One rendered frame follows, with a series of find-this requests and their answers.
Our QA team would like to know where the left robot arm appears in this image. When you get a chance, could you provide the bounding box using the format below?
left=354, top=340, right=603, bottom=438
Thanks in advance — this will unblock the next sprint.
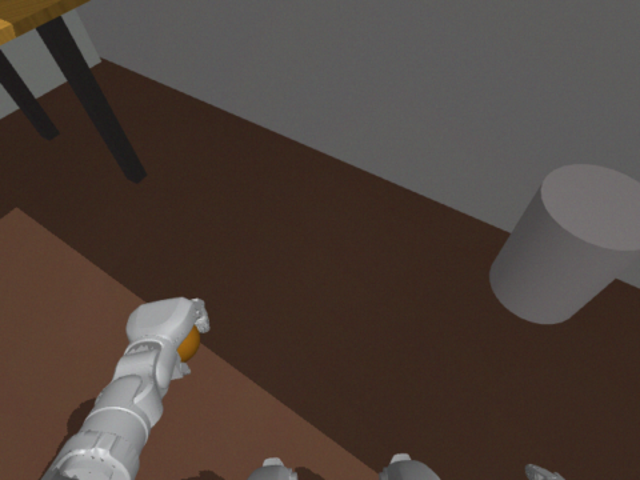
left=41, top=335, right=177, bottom=480

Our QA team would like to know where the left robot hand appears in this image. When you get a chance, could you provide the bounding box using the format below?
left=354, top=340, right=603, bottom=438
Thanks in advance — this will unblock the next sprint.
left=126, top=297, right=210, bottom=380

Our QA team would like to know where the right robot hand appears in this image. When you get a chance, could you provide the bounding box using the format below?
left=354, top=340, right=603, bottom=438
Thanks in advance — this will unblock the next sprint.
left=525, top=464, right=565, bottom=480

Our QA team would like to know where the table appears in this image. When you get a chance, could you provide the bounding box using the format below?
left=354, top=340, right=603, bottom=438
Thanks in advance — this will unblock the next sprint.
left=0, top=0, right=147, bottom=184

